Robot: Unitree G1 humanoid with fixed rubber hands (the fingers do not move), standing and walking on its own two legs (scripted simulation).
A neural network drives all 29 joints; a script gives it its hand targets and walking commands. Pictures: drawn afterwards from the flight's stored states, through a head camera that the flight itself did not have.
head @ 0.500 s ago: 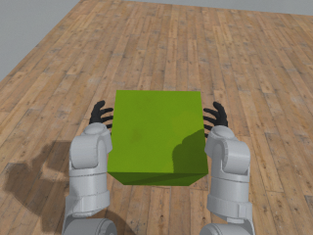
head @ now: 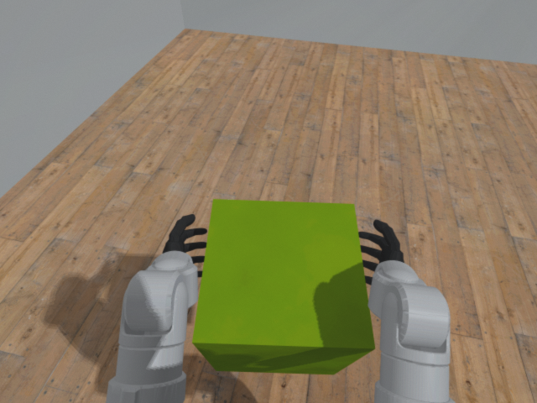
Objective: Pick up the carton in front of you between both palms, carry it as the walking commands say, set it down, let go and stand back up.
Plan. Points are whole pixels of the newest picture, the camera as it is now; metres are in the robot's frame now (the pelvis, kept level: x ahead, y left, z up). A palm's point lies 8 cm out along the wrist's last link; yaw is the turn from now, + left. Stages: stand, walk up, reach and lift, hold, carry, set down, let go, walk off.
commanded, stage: carry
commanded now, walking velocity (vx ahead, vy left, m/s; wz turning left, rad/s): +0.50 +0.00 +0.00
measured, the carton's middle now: (278, 295) +0.30 +0.00 -0.01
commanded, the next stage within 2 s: none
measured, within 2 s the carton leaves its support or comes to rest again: neither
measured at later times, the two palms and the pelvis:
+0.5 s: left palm (197, 144) +0.55 +0.17 +0.09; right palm (348, 148) +0.54 -0.12 +0.10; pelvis +0.27 +0.03 +0.01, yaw -3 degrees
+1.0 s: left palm (218, 133) +0.63 +0.14 +0.06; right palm (353, 142) +0.62 -0.15 +0.06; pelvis +0.35 +0.01 +0.00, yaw -4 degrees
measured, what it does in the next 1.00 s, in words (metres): walks ahead: left foot, then right foot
